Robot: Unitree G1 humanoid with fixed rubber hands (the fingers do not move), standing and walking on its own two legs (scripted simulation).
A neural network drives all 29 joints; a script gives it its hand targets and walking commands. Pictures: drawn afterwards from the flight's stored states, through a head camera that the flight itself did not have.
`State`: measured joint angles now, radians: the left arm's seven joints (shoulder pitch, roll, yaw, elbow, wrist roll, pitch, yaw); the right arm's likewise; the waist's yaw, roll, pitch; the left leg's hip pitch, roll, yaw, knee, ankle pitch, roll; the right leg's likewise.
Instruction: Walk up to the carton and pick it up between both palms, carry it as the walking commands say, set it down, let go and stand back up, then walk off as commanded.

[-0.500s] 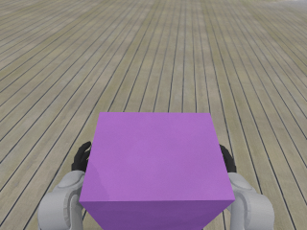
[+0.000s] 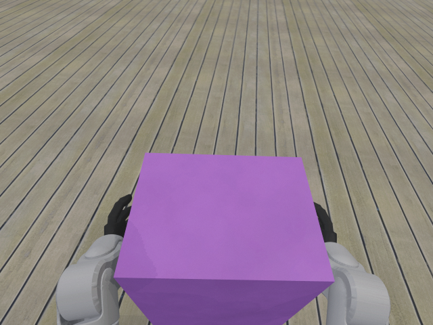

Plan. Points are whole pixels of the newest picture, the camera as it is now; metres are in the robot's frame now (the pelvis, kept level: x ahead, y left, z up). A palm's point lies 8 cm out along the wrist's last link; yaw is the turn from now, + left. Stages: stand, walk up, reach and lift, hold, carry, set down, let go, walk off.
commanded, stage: carry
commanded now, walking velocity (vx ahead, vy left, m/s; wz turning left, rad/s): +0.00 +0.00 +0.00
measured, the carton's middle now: (219, 251) +0.24 +0.00 +0.05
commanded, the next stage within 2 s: none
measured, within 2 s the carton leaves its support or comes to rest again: neither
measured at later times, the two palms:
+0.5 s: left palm (122, 238) +0.24 +0.16 +0.08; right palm (320, 240) +0.24 -0.17 +0.09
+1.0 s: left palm (124, 237) +0.25 +0.15 +0.08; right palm (320, 239) +0.24 -0.17 +0.08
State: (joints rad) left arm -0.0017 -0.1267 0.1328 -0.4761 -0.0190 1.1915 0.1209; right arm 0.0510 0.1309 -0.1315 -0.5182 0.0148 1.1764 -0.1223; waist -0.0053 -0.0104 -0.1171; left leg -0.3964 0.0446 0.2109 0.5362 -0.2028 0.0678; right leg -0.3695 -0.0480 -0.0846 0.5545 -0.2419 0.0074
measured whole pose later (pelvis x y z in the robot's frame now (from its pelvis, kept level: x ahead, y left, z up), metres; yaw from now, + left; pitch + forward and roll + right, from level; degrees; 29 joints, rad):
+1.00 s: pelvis +0.01 -0.01 +0.00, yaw +1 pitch +3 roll -1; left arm -0.02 -0.13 0.14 -0.43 -0.01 1.17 0.12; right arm 0.04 0.13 -0.14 -0.47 0.02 1.15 -0.12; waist 0.00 -0.02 -0.11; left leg -0.39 0.06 0.19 0.55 -0.22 0.05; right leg -0.35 -0.03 -0.10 0.55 -0.26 -0.01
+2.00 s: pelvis +0.02 +0.00 +0.00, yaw +1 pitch +4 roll +0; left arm -0.05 -0.09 0.14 -0.21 0.01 0.95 0.08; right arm 0.00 0.13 -0.15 -0.24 -0.03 0.93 -0.07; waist 0.01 -0.02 -0.09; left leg -0.38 0.05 0.19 0.55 -0.23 0.06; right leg -0.34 -0.05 -0.09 0.55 -0.27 0.01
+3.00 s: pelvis +0.02 +0.00 +0.00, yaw +1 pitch +3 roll +0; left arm -0.05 -0.09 0.14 -0.16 0.02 0.91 0.07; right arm 0.00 0.12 -0.15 -0.20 -0.04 0.90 -0.07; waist 0.00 -0.02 -0.10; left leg -0.38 0.05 0.18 0.56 -0.25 0.05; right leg -0.33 -0.05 -0.10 0.56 -0.29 0.01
